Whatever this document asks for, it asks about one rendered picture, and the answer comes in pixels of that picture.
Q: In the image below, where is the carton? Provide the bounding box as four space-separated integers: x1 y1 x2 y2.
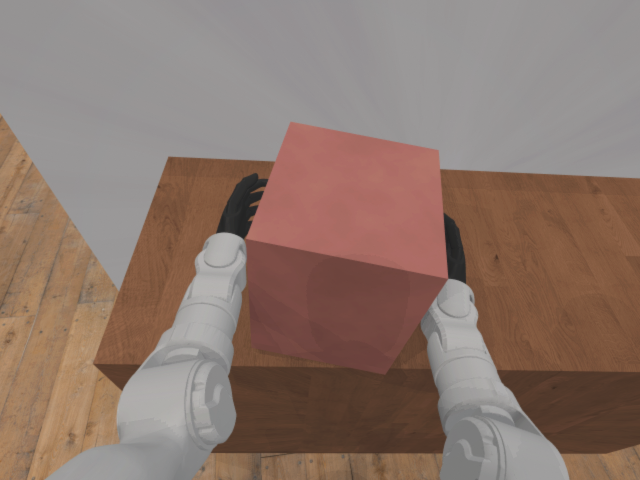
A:
246 122 448 375

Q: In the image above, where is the robot left upper arm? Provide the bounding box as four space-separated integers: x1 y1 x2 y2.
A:
45 359 236 480

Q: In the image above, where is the robot right hand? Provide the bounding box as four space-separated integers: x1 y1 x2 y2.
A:
443 212 466 284

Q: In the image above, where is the robot left hand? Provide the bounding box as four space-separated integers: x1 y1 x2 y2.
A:
216 173 268 240

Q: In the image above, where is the robot left forearm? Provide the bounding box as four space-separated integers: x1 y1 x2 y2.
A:
117 233 247 440

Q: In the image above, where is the robot right forearm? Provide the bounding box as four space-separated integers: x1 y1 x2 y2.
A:
421 279 570 480

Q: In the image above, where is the robot right upper arm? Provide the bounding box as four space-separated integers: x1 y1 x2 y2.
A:
440 415 569 480

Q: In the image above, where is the pedestal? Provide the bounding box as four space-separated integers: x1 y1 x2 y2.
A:
93 157 640 454

